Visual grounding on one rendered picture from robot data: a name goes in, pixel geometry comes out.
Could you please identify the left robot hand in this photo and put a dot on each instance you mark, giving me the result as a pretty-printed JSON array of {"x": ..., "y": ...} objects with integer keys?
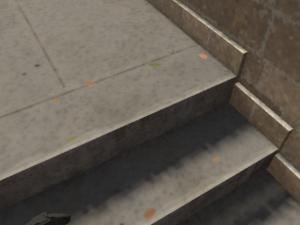
[{"x": 50, "y": 219}]

